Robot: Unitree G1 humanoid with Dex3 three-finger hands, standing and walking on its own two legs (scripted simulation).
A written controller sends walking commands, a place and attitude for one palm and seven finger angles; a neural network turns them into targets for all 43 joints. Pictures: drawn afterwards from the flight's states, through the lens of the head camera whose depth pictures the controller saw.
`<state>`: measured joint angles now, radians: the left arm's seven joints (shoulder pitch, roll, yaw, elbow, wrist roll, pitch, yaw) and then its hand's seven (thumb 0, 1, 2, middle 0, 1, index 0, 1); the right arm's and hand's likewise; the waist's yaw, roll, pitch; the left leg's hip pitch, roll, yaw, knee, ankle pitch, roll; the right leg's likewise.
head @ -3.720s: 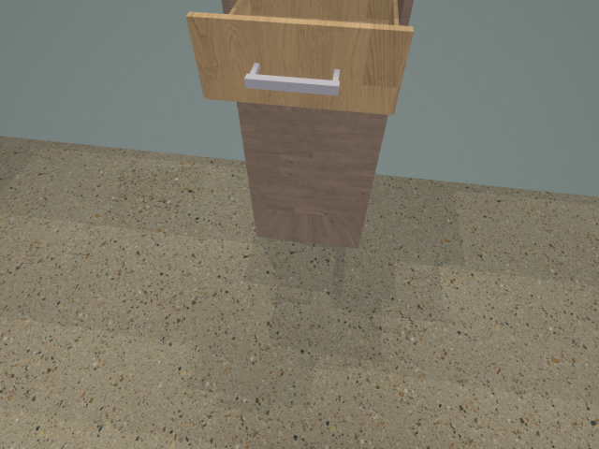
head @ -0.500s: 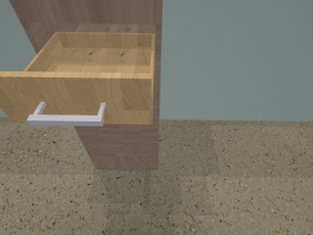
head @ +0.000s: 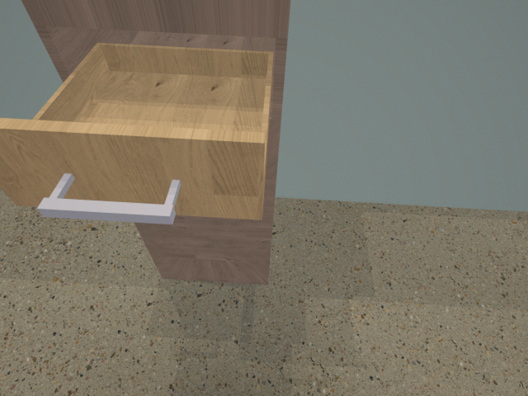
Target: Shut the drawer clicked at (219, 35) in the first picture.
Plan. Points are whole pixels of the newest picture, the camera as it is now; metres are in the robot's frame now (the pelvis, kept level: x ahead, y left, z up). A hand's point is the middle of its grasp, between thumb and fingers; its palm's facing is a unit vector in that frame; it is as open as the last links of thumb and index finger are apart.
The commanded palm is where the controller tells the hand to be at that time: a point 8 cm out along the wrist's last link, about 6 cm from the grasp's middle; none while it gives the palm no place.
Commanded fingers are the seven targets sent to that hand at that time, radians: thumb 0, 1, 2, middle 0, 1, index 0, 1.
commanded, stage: come to a stop and stand still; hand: left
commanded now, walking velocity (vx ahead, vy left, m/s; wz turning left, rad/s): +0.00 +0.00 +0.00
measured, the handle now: (114, 198) +0.33 +0.22 +0.14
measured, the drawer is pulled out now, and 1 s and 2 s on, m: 0.27 0.27 0.27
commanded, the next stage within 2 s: look again from close up in 0.24 s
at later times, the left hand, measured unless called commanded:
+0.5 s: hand out of the picture +0.02 +0.20 -0.18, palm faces -0.02 -0.98 -0.21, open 7.4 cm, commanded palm none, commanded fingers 0.00 0.90 0.90 -0.20 -0.30 -0.20 -0.30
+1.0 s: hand out of the picture +0.04 +0.24 -0.14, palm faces +0.13 -0.96 -0.24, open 7.3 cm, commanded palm +0.08 +0.28 -0.05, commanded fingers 0.00 0.90 0.90 -0.30 -0.41 -0.30 -0.41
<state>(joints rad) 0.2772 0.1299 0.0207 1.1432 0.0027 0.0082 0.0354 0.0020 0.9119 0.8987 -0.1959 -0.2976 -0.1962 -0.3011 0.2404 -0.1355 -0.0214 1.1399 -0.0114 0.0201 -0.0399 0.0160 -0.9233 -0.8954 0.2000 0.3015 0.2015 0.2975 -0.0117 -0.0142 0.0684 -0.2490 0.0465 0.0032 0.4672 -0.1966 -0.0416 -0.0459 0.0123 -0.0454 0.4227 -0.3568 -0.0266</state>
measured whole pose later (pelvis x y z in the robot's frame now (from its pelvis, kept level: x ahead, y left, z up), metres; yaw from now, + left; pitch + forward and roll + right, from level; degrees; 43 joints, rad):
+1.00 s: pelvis -0.02 +0.04 -0.01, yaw -2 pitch +0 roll +0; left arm 0.47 0.20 0.04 0.52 -0.07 0.07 0.07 0.01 0.91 0.90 -0.20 -0.30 -0.21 -0.31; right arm 0.31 -0.20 0.01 0.94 0.02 -0.11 -0.05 0.01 -0.91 -0.90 0.20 0.30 0.20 0.30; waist 0.01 -0.02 0.04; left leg -0.33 0.00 0.05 0.52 -0.20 0.02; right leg -0.17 -0.04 0.00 0.54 -0.37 0.02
